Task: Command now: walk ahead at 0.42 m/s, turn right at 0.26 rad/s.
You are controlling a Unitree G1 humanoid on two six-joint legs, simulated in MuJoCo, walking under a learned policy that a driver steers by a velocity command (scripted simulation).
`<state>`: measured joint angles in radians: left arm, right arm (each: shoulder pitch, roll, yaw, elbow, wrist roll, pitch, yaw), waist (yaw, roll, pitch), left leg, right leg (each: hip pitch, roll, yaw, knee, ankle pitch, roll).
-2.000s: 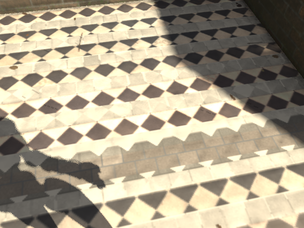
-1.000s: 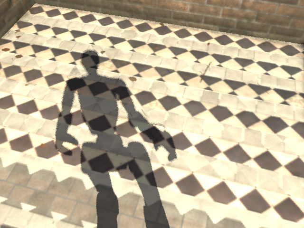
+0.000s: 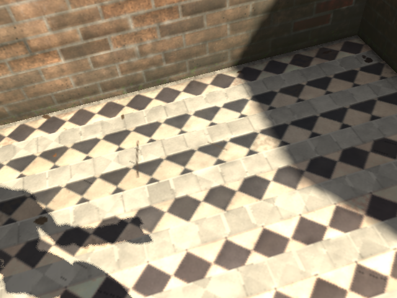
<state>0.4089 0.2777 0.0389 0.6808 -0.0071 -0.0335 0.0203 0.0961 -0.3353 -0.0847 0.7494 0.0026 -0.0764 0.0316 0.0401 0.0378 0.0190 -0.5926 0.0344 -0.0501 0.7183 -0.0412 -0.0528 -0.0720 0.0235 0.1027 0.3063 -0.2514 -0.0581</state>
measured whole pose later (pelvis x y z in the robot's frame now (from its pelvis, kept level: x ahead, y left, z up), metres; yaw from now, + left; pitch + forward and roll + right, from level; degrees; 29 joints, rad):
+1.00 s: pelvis +0.55 +0.09 -0.01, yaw +29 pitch +0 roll -2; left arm 0.32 0.28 0.07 0.77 0.01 -0.10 0.00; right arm 0.18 -0.33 -0.07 0.66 0.02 -0.01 0.01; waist 0.06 0.05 0.05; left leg -0.67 0.09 -0.06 0.96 -0.16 -0.02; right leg -0.07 0.03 -0.13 0.28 -0.21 -0.03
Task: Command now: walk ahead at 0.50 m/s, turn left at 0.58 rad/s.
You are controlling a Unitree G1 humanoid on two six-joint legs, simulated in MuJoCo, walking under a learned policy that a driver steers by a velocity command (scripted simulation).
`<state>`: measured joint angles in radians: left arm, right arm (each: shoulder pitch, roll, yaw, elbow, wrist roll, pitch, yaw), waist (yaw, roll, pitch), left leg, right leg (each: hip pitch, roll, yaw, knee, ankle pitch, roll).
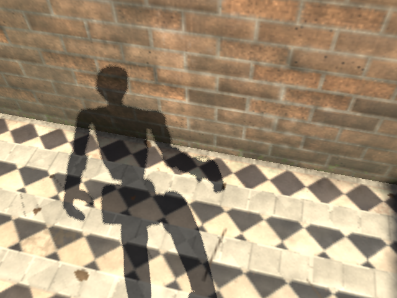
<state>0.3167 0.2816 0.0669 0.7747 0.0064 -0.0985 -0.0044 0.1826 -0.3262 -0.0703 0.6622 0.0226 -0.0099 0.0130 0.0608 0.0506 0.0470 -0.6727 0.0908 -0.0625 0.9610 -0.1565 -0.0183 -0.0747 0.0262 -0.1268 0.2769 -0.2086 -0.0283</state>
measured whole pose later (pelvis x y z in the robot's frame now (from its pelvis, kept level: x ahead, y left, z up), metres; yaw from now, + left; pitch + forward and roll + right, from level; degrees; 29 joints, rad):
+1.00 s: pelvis +0.27 +0.03 +0.00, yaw +9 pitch -1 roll +1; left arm 0.13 0.27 0.00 0.89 0.01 -0.01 0.01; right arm 0.13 -0.27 -0.03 0.94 -0.01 0.02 -0.02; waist 0.00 -0.01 0.04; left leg -0.17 -0.02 0.00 0.44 -0.25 0.01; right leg -0.20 -0.02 0.00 0.48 -0.25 0.01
